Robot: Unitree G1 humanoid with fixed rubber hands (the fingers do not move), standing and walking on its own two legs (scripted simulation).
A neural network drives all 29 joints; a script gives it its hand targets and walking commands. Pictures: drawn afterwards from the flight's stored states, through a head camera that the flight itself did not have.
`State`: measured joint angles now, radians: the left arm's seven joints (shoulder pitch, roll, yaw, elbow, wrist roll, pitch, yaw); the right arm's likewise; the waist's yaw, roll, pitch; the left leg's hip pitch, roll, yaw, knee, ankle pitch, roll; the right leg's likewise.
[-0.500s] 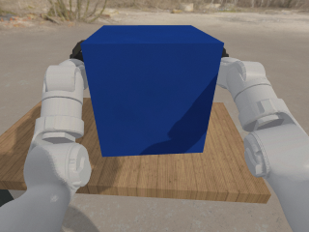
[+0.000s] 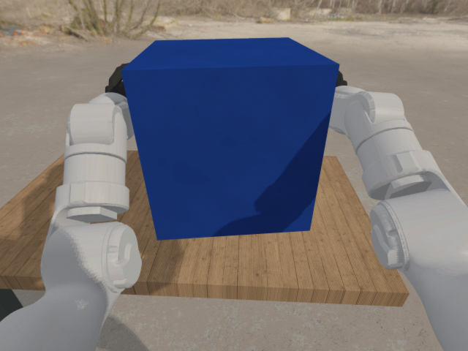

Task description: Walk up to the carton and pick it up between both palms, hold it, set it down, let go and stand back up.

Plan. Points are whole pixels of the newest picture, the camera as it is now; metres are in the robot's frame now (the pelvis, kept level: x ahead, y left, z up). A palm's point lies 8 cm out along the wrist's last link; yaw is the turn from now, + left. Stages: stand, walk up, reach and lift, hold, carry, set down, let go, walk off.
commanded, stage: hold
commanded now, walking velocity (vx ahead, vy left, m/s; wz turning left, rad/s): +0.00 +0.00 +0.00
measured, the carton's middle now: (228, 130) +0.39 +0.00 +0.28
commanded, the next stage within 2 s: none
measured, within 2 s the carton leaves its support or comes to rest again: neither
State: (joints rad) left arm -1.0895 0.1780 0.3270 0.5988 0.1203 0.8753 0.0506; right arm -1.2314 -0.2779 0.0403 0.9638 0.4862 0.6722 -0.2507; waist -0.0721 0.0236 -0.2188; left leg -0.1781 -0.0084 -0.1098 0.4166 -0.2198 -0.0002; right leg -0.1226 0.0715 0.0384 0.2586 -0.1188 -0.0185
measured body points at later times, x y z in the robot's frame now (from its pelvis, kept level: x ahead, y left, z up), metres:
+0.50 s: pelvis +0.00 +0.00 +0.00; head -0.09 +0.01 +0.44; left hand +0.39 +0.16 +0.32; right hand +0.39 -0.17 +0.32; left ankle +0.00 +0.12 -0.75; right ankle +0.01 -0.11 -0.75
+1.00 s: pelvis +0.00 +0.00 +0.00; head -0.09 +0.01 +0.44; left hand +0.40 +0.17 +0.32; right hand +0.39 -0.16 +0.32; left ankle +0.00 +0.12 -0.75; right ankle +0.01 -0.11 -0.75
